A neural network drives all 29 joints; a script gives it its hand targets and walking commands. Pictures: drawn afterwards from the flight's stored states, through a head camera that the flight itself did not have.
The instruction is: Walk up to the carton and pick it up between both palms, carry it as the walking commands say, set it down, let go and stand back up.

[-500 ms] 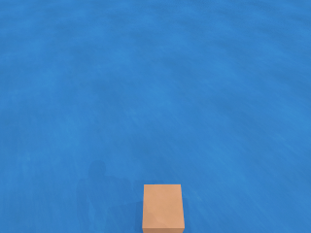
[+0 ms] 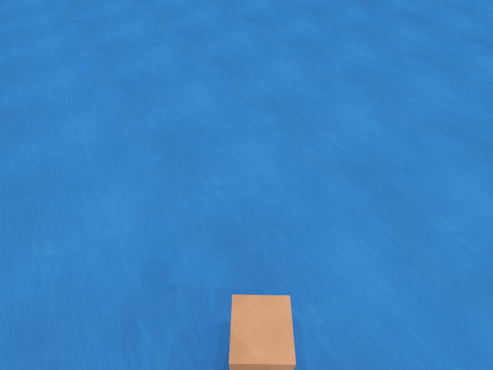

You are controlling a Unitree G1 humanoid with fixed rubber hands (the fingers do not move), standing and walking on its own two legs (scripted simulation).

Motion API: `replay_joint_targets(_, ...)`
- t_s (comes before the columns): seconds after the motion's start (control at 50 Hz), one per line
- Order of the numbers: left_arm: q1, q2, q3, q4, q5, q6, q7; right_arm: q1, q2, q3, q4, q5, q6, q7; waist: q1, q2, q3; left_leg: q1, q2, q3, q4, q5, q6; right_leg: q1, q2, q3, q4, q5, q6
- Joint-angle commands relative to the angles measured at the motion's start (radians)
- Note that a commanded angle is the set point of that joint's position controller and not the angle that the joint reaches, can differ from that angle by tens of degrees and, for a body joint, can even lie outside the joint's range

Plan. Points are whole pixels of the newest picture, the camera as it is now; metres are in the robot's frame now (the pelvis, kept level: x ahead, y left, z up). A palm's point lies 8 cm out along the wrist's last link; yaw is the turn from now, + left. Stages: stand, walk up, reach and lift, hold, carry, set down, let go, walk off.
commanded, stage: stand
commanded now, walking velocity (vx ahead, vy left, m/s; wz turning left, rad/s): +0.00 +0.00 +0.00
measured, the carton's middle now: (260, 339) +0.38 -0.03 -0.65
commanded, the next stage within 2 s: reach and lift in 0.80 s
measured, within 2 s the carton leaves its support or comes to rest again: neither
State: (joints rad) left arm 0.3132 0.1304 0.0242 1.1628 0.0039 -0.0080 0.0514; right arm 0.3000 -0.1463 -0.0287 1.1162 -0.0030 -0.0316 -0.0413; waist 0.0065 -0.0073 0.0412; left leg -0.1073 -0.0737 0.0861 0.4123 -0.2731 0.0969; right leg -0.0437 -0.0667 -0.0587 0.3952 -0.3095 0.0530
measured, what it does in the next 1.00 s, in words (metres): shifts its weight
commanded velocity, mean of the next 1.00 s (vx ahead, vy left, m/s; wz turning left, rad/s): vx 0.00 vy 0.00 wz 0.00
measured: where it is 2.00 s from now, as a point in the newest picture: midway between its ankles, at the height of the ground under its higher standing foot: outside the picture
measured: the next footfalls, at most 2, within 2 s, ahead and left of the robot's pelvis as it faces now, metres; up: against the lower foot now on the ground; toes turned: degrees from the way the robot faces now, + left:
none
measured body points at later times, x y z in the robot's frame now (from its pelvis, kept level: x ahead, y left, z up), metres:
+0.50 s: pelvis -0.02 +0.01 +0.00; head -0.01 +0.02 +0.45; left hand -0.05 +0.23 -0.16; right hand -0.02 -0.22 -0.15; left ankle -0.03 +0.05 -0.74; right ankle -0.06 -0.15 -0.74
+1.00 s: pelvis -0.05 +0.01 -0.03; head +0.00 +0.02 +0.41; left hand +0.14 +0.24 -0.15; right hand +0.13 -0.23 -0.15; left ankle -0.03 +0.05 -0.74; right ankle -0.06 -0.14 -0.74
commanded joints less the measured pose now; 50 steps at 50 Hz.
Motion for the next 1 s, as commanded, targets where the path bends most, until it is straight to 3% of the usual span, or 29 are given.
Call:
replay_joint_targets(0.0, 0.085, 0.085, 0.013, -0.008, 0.001, -0.004, -0.001, 0.067, -0.08, -0.01, -0.023, -0.002, -0.007, 0.002, 0.003, 0.016, 0.063, 0.009, 0.191, -0.165, -0.075, 0.428, -0.054, -0.093, -0.07, 0.042, -0.039, 0.19, -0.044)
replay_joint_targets(0.02, 0.085, 0.076, 0.011, -0.008, 0.002, -0.001, -0.004, 0.086, -0.079, -0.007, -0.018, 0.01, -0.008, -0.002, -0.003, 0.047, 0.073, -0.001, 0.19, -0.162, -0.081, 0.416, -0.059, -0.098, -0.057, 0.033, -0.041, 0.152, -0.033)
replay_joint_targets(0.1, 0.081, 0.095, 0.018, -0.004, -0.001, 0.002, 0.0, 0.063, -0.107, -0.018, -0.033, -0.004, -0.008, 0.001, 0.007, -0.008, 0.084, -0.017, 0.192, -0.187, -0.099, 0.349, -0.056, -0.104, -0.062, 0.035, -0.041, 0.133, -0.038)
replay_joint_targets(0.12, 0.082, 0.084, 0.015, -0.002, 0.002, -0.001, 0.001, 0.057, -0.087, -0.012, -0.031, 0.001, -0.011, -0.001, -0.001, 0.007, 0.098, -0.021, 0.182, -0.168, -0.08, 0.346, -0.04, -0.103, -0.072, 0.05, -0.069, 0.16, -0.037)
replay_joint_targets(0.16, 0.084, 0.083, 0.013, -0.013, 0.005, -0.002, 0.001, 0.09, -0.106, -0.016, -0.031, 0.002, -0.008, -0.006, -0.008, 0.012, 0.095, 0.003, 0.185, -0.174, -0.097, 0.325, -0.062, -0.131, -0.059, 0.035, -0.038, 0.117, -0.043)
replay_joint_targets(0.28, 0.105, 0.084, 0.011, -0.009, -0.004, 0.006, -0.002, 0.081, -0.107, -0.02, -0.027, -0.001, -0.007, 0.002, -0.004, 0.036, 0.12, -0.053, 0.183, -0.195, -0.141, 0.194, -0.062, -0.096, -0.059, 0.036, -0.06, 0.121, -0.03)
replay_joint_targets(0.34, 0.102, 0.102, 0.019, -0.012, 0.005, 0.0, 0.001, 0.05, -0.118, -0.03, -0.052, -0.001, -0.012, 0.002, 0.005, -0.041, 0.094, -0.027, 0.176, -0.19, -0.127, 0.243, -0.049, -0.104, -0.071, 0.042, -0.056, 0.136, -0.042)
replay_joint_targets(0.36, 0.107, 0.09, 0.016, -0.017, 0.004, 0.0, 0.0, 0.076, -0.099, -0.025, -0.048, 0.0, -0.014, 0.003, -0.002, 0.012, 0.07, -0.007, 0.181, -0.18, -0.116, 0.296, -0.062, -0.091, -0.068, 0.037, -0.049, 0.13, -0.033)
replay_joint_targets(0.42, 0.089, 0.088, 0.017, -0.023, 0.004, -0.005, 0.002, 0.097, -0.086, -0.019, -0.031, 0.001, -0.013, 0.002, -0.012, 0.035, 0.035, 0.005, 0.188, -0.184, -0.11, 0.338, -0.059, -0.088, -0.057, 0.035, -0.045, 0.116, -0.033)
replay_joint_targets(0.44, 0.092, 0.084, 0.015, -0.014, 0.007, -0.001, 0.002, 0.088, -0.09, -0.019, -0.034, 0.002, -0.011, 0.003, -0.01, -0.004, 0.05, 0.022, 0.186, -0.191, -0.11, 0.335, -0.068, -0.113, -0.053, 0.021, -0.044, 0.108, -0.026)
replay_joint_targets(0.46, 0.105, 0.09, 0.017, -0.016, 0.003, 0.0, 0.002, 0.088, -0.102, -0.019, -0.038, 0.002, -0.012, -0.001, -0.004, 0.03, 0.074, 0.008, 0.19, -0.194, -0.101, 0.387, -0.071, -0.112, -0.057, 0.026, -0.034, 0.122, -0.029)
replay_joint_targets(0.5, 0.106, 0.087, 0.017, -0.008, 0.004, 0.003, 0.001, 0.077, -0.108, -0.025, -0.042, 0.002, -0.01, 0.0, -0.005, -0.008, 0.075, 0.006, 0.195, -0.209, -0.126, 0.272, -0.061, -0.121, -0.062, 0.031, -0.039, 0.094, -0.034)
replay_joint_targets(0.54, 0.115, 0.093, 0.018, -0.017, 0.006, 0.0, -0.003, 0.08, -0.094, -0.018, -0.029, -0.008, -0.008, 0.005, -0.005, 0.007, 0.094, -0.046, 0.177, -0.181, -0.116, 0.229, -0.041, -0.096, -0.07, 0.039, -0.058, 0.121, -0.029)
replay_joint_targets(0.6, 0.106, 0.091, 0.015, -0.016, 0.004, -0.002, 0.0, 0.093, -0.099, -0.017, -0.033, -0.004, -0.009, 0.0, -0.015, 0.002, 0.09, -0.029, 0.178, -0.185, -0.123, 0.207, -0.056, -0.116, -0.069, 0.047, -0.061, 0.112, -0.043)
replay_joint_targets(0.62, 0.095, 0.098, 0.021, -0.017, 0.0, 0.0, 0.001, 0.059, -0.115, -0.019, -0.041, 0.003, -0.011, 0.005, 0.001, -0.005, 0.133, -0.068, 0.188, -0.198, -0.136, 0.196, -0.058, -0.105, -0.069, 0.041, -0.069, 0.115, -0.039)
replay_joint_targets(0.66, 0.098, 0.085, 0.014, -0.02, 0.003, -0.001, -0.003, 0.08, -0.105, -0.018, -0.044, -0.004, -0.011, 0.006, -0.012, 0.021, 0.088, -0.031, 0.182, -0.193, -0.13, 0.223, -0.061, -0.115, -0.065, 0.048, -0.047, 0.107, -0.035)
replay_joint_targets(0.72, 0.102, 0.096, 0.021, -0.022, 0.007, -0.003, 0.001, 0.065, -0.104, -0.019, -0.041, -0.004, -0.014, 0.008, -0.004, -0.013, 0.103, -0.041, 0.182, -0.192, -0.113, 0.263, -0.058, -0.107, -0.072, 0.039, -0.056, 0.117, -0.037)
replay_joint_targets(0.76, 0.102, 0.089, 0.015, -0.021, 0.007, -0.002, -0.001, 0.096, -0.116, -0.02, -0.04, 0.0, -0.014, 0.001, -0.017, 0.071, 0.083, -0.011, 0.196, -0.187, -0.111, 0.382, -0.078, -0.129, -0.053, 0.025, -0.012, 0.091, -0.024)
replay_joint_targets(0.78, 0.115, 0.089, 0.02, -0.015, 0.003, -0.002, -0.001, 0.091, -0.106, -0.015, -0.03, -0.005, -0.014, 0.004, 0.0, 0.027, 0.089, -0.018, 0.188, -0.19, -0.109, 0.333, -0.058, -0.114, -0.056, 0.024, -0.04, 0.101, -0.016)
replay_joint_targets(0.8, -1.037, 0.141, -0.172, -0.872, -0.092, 0.014, 0.014, -0.902, -0.163, 0.026, -0.765, 0.08, 0.051, 0.044, -0.013, 0.234, -0.176, -0.42, 0.176, -0.182, 0.043, -0.162, -0.082, -0.382, 0.089, 0.038, 0.261, -0.178, -0.109)
replay_joint_targets(0.82, -0.744, 0.198, -0.068, -0.58, -0.096, 0.126, 0.064, -0.623, -0.21, 0.039, -0.517, 0.075, 0.159, 0.021, 0.001, 0.028, -0.14, -0.392, 0.242, -0.196, 0.096, -0.369, -0.091, -0.369, 0.047, 0.037, 0.278, -0.218, -0.132)
replay_joint_targets(0.84, -0.692, 0.157, -0.103, -0.637, -0.107, 0.204, 0.06, -0.554, -0.276, 0.055, -0.566, 0.053, 0.228, 0.02, -0.017, 0.01, -0.174, -0.395, 0.264, -0.189, 0.086, -0.325, -0.091, -0.399, 0.033, 0.063, 0.292, -0.135, -0.14)
replay_joint_targets(0.86, -0.597, 0.183, -0.066, -0.606, -0.088, 0.294, 0.052, -0.549, -0.28, 0.056, -0.594, 0.071, 0.303, 0.0, 0.019, -0.056, -0.264, -0.349, 0.219, -0.12, 0.157, -0.196, -0.066, -0.446, -0.022, 0.068, 0.246, -0.115, -0.139)
replay_joint_targets(0.88, -0.491, 0.19, -0.074, -0.567, -0.094, 0.368, 0.041, -0.456, -0.243, 0.064, -0.529, 0.091, 0.38, -0.016, 0.007, -0.023, -0.276, -0.302, 0.194, -0.139, 0.177, -0.032, -0.056, -0.479, -0.043, 0.072, 0.249, -0.007, -0.14)
replay_joint_targets(0.9, -0.354, 0.215, -0.085, -0.482, -0.119, 0.482, 0.025, -0.337, -0.185, 0.086, -0.508, 0.083, 0.505, -0.034, 0.026, -0.031, -0.243, -0.297, 0.205, -0.162, 0.197, 0.068, -0.04, -0.544, -0.024, 0.078, 0.272, 0.064, -0.146)
replay_joint_targets(0.92, -0.244, 0.185, -0.11, -0.48, -0.135, 0.584, 0.023, -0.249, -0.172, 0.086, -0.46, 0.108, 0.6, -0.019, -0.002, 0.018, -0.266, -0.305, 0.202, -0.199, 0.207, 0.173, -0.042, -0.529, -0.002, 0.086, 0.313, 0.086, -0.139)
replay_joint_targets(0.94, -0.141, 0.142, -0.107, -0.442, -0.126, 0.661, 0.018, -0.176, -0.157, 0.098, -0.449, 0.104, 0.666, -0.015, 0.015, 0.0, -0.277, -0.274, 0.195, -0.231, 0.215, 0.296, -0.028, -0.501, 0.023, 0.103, 0.301, 0.133, -0.13)
replay_joint_targets(0.96, -0.094, 0.079, -0.102, -0.447, -0.115, 0.707, 0.017, -0.107, -0.134, 0.075, -0.406, 0.067, 0.714, -0.004, -0.012, 0.018, -0.282, -0.209, 0.182, -0.242, 0.226, 0.394, -0.029, -0.536, 0.042, 0.108, 0.285, 0.162, -0.133)
replay_joint_targets(0.98, -0.059, 0.066, -0.087, -0.416, -0.108, 0.702, 0.02, -0.088, -0.126, 0.079, -0.411, 0.06, 0.7, 0.007, 0.008, 0.074, -0.276, -0.162, 0.182, -0.271, 0.213, 0.544, -0.038, -0.557, 0.061, 0.114, 0.285, 0.179, -0.129)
